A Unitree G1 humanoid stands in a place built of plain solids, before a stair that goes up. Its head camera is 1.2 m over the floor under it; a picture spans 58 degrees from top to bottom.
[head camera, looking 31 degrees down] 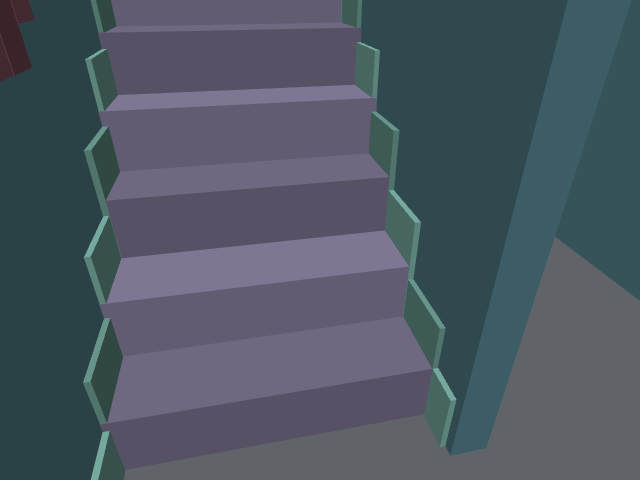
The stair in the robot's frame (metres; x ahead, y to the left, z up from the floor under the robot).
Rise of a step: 0.21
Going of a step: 0.24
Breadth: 0.96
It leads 12 degrees to the left of straight ahead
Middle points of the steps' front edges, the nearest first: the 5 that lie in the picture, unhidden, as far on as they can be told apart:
0.82 0.11 0.20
1.06 0.16 0.41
1.29 0.21 0.62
1.53 0.26 0.83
1.77 0.31 1.04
